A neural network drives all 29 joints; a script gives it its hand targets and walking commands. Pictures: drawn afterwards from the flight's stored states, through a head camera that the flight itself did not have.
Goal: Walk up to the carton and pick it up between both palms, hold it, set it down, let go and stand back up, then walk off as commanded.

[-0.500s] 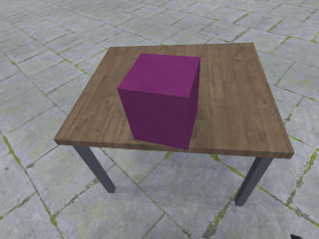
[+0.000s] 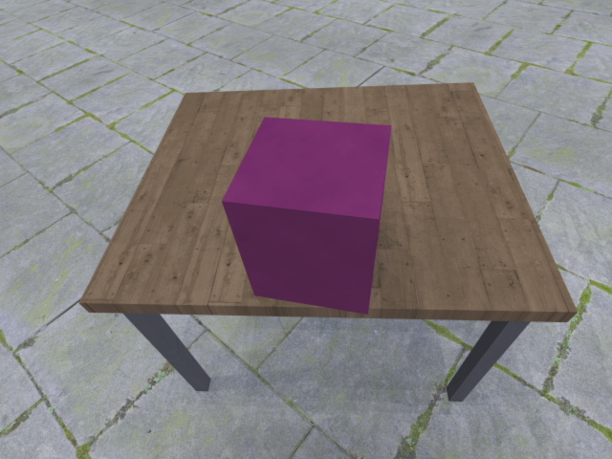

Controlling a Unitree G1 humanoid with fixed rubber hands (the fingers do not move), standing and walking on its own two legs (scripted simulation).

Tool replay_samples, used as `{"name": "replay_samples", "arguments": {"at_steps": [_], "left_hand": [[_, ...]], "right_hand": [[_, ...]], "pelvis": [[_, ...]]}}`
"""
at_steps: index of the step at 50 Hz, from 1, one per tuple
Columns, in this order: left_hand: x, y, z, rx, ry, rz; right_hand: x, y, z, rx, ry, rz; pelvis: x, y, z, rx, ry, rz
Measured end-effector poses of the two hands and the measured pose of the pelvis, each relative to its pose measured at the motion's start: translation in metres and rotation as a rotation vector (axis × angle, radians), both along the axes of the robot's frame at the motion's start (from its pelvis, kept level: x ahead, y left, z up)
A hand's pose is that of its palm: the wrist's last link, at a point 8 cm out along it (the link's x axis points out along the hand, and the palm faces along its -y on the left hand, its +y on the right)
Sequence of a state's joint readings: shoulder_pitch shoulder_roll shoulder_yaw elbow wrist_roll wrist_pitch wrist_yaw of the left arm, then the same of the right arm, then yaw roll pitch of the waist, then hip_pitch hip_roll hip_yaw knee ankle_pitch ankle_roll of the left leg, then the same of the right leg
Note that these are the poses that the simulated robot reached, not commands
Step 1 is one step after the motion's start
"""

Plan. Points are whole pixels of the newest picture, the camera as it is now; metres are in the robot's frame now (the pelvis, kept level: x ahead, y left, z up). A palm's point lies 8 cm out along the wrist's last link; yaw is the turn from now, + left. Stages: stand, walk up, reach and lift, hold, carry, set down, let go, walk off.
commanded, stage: walk up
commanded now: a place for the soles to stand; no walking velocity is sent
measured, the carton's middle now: (317, 217) +0.50 +0.00 +0.00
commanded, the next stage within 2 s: none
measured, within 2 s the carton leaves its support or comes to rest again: neither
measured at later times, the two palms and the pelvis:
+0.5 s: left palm out of the picture +0.06 +0.29 -0.08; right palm out of the picture +0.05 -0.35 -0.08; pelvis -0.02 -0.03 +0.00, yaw -4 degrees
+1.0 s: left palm out of the picture +0.07 +0.29 -0.08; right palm out of the picture +0.02 -0.35 -0.08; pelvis -0.04 -0.03 +0.00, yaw -7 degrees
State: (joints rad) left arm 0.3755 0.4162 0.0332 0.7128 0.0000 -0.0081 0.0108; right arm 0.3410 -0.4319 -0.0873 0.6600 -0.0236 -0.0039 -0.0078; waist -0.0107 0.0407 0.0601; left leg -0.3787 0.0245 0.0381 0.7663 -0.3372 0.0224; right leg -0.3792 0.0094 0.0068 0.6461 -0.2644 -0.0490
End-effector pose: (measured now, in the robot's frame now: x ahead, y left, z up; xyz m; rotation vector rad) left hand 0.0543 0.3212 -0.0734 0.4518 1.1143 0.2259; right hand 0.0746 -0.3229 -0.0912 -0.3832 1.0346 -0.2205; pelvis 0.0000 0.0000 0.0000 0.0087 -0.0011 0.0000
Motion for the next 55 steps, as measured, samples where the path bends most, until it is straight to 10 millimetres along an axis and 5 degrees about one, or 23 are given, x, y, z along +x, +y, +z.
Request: {"name": "replay_samples", "arguments": {"at_steps": [5,13,24,31,43,48,55], "left_hand": [[0.003,0.006,-0.022,-0.059,0.007,0.007],[0.003,0.005,-0.032,-0.093,0.004,-0.014],[0.002,-0.034,-0.011,-0.034,-0.033,-0.059],[0.012,-0.038,0.011,0.002,-0.047,-0.101],[0.007,-0.019,-0.007,-0.024,-0.061,-0.109],[0.011,-0.025,-0.006,-0.029,-0.050,-0.138],[0.013,-0.051,0.005,-0.008,-0.073,-0.141]], "right_hand": [[-0.002,0.020,0.010,-0.032,-0.026,0.020],[-0.011,0.008,0.037,-0.101,-0.067,0.002],[-0.028,-0.027,0.008,-0.021,-0.053,-0.046],[-0.034,-0.029,0.004,0.018,-0.045,-0.069],[-0.044,-0.010,0.010,-0.007,-0.098,-0.075],[-0.053,-0.022,0.016,-0.019,-0.097,-0.093],[-0.050,-0.040,-0.001,0.034,-0.076,-0.098]], "pelvis": [[-0.003,0.015,-0.004,-0.010,-0.016,-0.008],[-0.013,0.010,0.000,-0.041,-0.030,-0.037],[-0.023,-0.028,-0.002,0.007,-0.037,-0.070],[-0.024,-0.032,0.007,0.029,-0.018,-0.095],[-0.036,-0.010,-0.002,0.004,-0.053,-0.106],[-0.040,-0.020,0.000,-0.011,-0.049,-0.127],[-0.036,-0.043,-0.001,0.014,-0.056,-0.125]]}}
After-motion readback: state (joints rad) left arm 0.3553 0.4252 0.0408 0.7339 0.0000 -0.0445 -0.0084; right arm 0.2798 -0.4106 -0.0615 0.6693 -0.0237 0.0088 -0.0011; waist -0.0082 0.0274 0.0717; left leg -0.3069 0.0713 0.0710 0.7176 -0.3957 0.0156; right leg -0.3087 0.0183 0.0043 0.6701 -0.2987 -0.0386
